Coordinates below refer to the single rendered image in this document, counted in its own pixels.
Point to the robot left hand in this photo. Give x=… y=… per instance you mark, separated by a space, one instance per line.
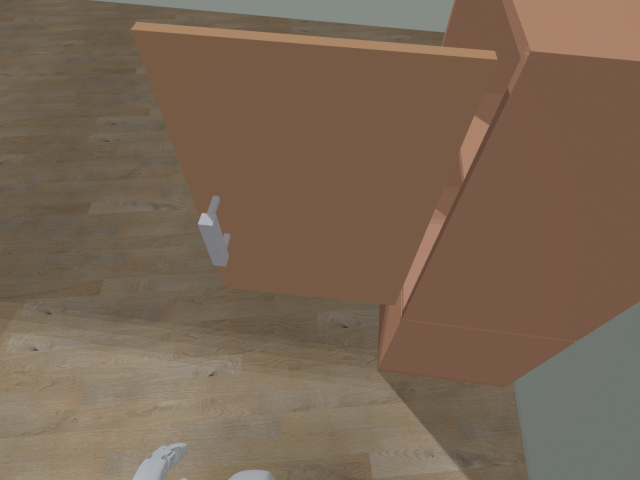
x=162 y=460

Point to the handle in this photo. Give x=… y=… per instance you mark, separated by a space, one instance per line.
x=211 y=232

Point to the cupboard door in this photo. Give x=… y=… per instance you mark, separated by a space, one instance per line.
x=329 y=155

